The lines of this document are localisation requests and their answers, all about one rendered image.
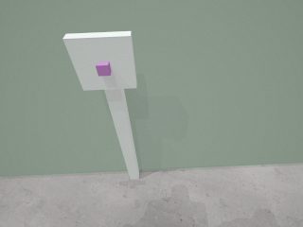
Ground panel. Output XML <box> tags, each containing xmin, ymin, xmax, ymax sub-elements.
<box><xmin>63</xmin><ymin>31</ymin><xmax>139</xmax><ymax>181</ymax></box>

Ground button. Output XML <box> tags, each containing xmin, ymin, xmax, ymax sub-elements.
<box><xmin>96</xmin><ymin>61</ymin><xmax>112</xmax><ymax>77</ymax></box>

